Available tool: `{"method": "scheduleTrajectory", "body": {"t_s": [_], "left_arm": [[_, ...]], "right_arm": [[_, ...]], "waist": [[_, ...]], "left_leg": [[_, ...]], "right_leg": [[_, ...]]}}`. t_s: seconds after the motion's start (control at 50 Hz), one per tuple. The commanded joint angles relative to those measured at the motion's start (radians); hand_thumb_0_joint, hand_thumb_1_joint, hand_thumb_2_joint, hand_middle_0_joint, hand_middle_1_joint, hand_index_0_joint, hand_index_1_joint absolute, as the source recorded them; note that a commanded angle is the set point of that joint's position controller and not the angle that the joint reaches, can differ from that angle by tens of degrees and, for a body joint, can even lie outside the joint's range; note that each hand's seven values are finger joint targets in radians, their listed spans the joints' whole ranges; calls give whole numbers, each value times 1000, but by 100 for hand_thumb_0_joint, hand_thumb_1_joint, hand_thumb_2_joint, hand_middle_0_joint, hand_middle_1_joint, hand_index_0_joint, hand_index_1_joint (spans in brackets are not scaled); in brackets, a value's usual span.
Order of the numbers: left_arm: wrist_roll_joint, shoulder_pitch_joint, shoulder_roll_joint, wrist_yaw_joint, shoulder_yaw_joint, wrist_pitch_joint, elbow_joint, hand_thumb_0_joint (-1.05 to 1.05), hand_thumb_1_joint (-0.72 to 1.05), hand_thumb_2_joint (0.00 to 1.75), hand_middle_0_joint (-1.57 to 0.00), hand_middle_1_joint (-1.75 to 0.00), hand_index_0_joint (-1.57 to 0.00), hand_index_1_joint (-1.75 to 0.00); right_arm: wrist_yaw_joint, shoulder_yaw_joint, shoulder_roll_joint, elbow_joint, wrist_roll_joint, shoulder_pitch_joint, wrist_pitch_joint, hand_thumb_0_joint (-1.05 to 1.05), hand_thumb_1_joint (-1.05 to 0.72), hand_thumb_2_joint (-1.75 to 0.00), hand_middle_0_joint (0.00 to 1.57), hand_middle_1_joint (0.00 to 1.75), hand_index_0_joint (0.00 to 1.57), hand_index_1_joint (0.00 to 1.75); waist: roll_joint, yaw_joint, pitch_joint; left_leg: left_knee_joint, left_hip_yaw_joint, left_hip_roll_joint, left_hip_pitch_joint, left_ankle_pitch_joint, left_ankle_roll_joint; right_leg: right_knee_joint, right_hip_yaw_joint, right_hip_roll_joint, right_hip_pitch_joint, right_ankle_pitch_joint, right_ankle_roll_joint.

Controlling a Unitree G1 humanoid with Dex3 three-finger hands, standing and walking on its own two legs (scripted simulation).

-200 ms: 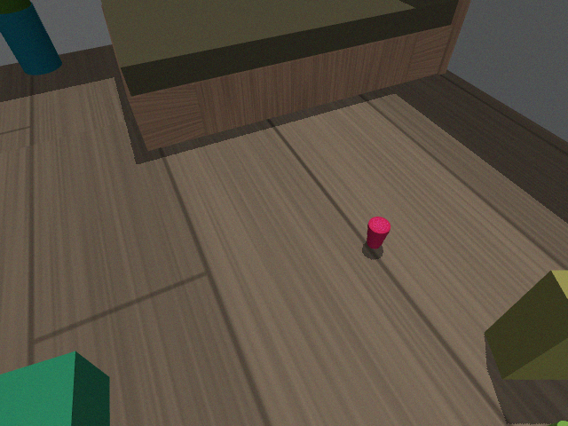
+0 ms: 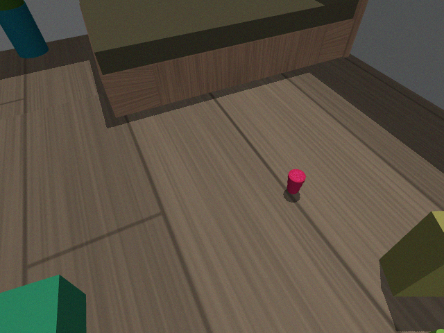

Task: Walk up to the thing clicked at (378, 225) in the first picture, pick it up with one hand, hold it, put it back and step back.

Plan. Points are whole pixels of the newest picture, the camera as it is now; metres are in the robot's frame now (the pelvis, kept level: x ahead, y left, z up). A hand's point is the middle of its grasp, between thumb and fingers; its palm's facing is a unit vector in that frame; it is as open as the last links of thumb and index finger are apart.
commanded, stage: stand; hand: left
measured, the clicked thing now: (294, 183) +0.96 -0.36 -0.72
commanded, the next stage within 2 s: walk up in 0.92 s
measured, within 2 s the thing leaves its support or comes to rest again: neither
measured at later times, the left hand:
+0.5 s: hand out of the picture +0.08 +0.25 -0.15, palm faces -0.03 -0.94 -0.34, open 7.4 cm
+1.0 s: hand out of the picture +0.07 +0.26 -0.15, palm faces -0.08 -0.94 -0.34, open 7.4 cm
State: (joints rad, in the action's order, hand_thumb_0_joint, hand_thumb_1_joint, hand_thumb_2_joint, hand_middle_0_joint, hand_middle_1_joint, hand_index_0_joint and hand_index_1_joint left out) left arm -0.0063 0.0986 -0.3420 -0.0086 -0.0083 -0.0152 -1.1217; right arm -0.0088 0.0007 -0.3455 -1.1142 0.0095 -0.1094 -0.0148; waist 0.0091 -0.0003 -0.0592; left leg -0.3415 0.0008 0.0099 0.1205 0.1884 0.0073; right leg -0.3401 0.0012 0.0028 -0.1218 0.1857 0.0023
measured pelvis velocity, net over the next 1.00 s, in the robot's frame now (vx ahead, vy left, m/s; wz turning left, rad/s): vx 0.00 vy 0.01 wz -0.07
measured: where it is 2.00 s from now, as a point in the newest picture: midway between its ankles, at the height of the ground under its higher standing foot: (233, 288)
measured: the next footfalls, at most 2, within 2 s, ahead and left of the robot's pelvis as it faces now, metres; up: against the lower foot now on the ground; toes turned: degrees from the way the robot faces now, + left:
right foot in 1.22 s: +0.10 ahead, -0.17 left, +0.00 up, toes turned -22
left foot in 1.64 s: +0.47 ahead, +0.05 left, +0.00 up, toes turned -35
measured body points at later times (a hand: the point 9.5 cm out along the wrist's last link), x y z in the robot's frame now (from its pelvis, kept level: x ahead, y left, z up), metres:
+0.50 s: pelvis +0.00 +0.00 +0.00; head +0.01 +0.00 +0.45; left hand +0.08 +0.30 -0.13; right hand +0.08 -0.30 -0.13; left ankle +0.00 +0.12 -0.75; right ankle +0.00 -0.12 -0.75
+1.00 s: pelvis +0.00 +0.01 +0.00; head +0.02 +0.00 +0.45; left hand +0.07 +0.31 -0.13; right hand +0.08 -0.31 -0.13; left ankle +0.00 +0.12 -0.74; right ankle +0.00 -0.12 -0.74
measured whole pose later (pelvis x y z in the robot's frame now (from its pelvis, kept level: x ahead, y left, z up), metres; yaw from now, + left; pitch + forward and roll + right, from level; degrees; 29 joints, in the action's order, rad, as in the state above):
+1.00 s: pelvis +0.00 +0.01 +0.00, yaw -4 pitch -1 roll +1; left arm -0.01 0.21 -0.36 -0.04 0.03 0.00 -1.05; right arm -0.06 0.05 -0.37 -1.02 0.04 -0.12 -0.02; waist 0.01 0.00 -0.05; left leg -0.45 0.08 0.01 0.16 0.36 -0.04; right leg -0.49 -0.07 0.00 -0.21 0.31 -0.01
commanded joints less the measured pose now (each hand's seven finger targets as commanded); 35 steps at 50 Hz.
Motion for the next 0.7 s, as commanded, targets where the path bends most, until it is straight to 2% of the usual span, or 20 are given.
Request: {"method": "scheduleTrajectory", "body": {"t_s": [0.0, 0.22, 0.34, 0.54, 0.6, 0.68], "left_arm": [[-4, -40, -210, 18, 45, -20, 58, 0, 90, 90, -20, -30, -20, -30], [-4, -34, -215, 19, 47, -19, 59, 0, 90, 90, -20, -30, -20, -30], [-3, -28, -214, 19, 45, -17, 57, 0, 90, 90, -20, -30, -20, -30], [-4, -23, -219, 17, 48, -18, 60, 0, 90, 90, -20, -30, -20, -30], [-3, -25, -215, 16, 47, -18, 61, 0, 90, 90, -20, -30, -20, -30], [-2, -23, -215, 16, 47, -16, 56, 0, 90, 90, -20, -30, -20, -30]], "right_arm": [[18, 35, -205, 62, -1, 36, -21, 0, -90, -90, 20, 30, 20, 30], [20, 35, -208, 60, -1, 27, -19, 0, -90, -90, 20, 30, 20, 30], [19, 36, -210, 60, 0, 32, -19, 0, -90, -90, 20, 30, 20, 30], [18, 35, -209, 60, -1, 29, -19, 0, -90, -90, 20, 30, 20, 30], [18, 34, -212, 60, -1, 28, -21, 0, -90, -90, 20, 30, 20, 30], [18, 33, -209, 55, -1, 21, -20, 0, -90, -90, 20, 30, 20, 30]], "waist": [[-17, 1, 96], [-16, 1, 104], [-16, 3, 80], [-9, 2, 80], [2, 4, 86], [-10, 3, 69]], "left_leg": [[44, -97, 118, -26, -137, -37], [46, -94, 120, -32, -168, -37], [56, -99, 119, -24, -140, -33], [60, -98, 118, -21, -117, -36], [64, -101, 120, -16, -139, -35], [73, -105, 118, -9, -117, -32]], "right_leg": [[53, -94, 126, 19, -151, -29], [51, -94, 129, 32, -177, -29], [60, -88, 123, 14, -131, -29], [70, -93, 126, 20, -123, -28], [60, -93, 127, 31, -140, -27], [63, -90, 125, 24, -106, -29]]}}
